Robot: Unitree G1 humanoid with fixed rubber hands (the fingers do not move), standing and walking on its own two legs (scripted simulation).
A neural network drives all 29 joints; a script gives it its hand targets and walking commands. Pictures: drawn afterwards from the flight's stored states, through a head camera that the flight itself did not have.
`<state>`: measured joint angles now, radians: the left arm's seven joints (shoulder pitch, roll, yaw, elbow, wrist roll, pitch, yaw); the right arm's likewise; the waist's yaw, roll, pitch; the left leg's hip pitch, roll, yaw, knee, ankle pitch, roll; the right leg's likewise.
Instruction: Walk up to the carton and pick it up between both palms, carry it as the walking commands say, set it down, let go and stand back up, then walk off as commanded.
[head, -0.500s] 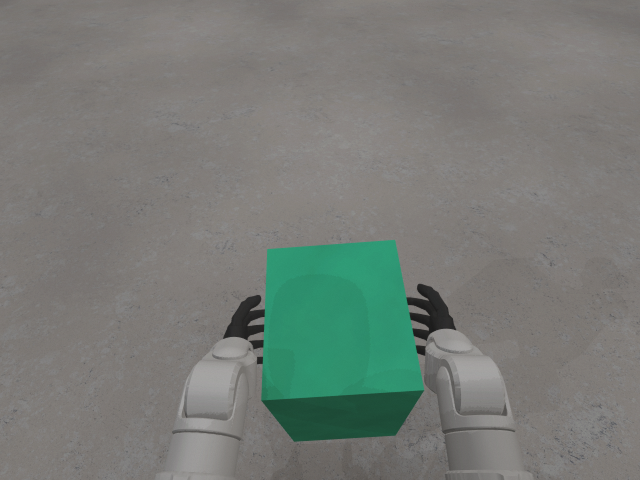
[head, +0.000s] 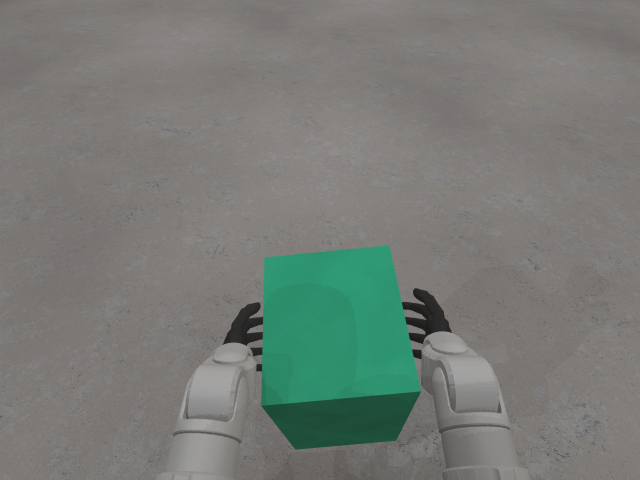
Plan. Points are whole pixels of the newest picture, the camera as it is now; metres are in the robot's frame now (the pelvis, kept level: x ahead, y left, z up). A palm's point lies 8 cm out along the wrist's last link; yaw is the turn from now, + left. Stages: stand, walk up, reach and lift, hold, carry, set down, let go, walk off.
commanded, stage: carry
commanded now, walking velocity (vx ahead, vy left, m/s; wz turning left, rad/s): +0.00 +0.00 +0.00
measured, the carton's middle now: (337, 358) +0.31 -0.01 -0.04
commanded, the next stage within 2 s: none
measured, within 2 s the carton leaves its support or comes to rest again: neither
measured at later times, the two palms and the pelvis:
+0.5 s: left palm (224, 365) +0.27 +0.14 +0.01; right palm (420, 348) +0.28 -0.11 +0.03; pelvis +0.00 +0.02 +0.00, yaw +0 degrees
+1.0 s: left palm (219, 354) +0.28 +0.15 +0.02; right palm (414, 336) +0.30 -0.10 +0.04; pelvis +0.00 +0.02 +0.00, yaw +0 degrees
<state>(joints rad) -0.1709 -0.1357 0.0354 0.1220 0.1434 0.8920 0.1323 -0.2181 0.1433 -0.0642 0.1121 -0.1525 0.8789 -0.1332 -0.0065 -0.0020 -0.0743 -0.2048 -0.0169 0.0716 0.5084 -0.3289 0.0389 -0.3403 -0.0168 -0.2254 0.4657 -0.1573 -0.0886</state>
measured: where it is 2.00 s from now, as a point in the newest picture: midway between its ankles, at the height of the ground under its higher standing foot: outside the picture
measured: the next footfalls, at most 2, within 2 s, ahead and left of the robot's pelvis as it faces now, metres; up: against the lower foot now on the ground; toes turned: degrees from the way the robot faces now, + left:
none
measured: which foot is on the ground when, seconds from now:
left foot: down 0.00-1.00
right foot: down 0.00-1.00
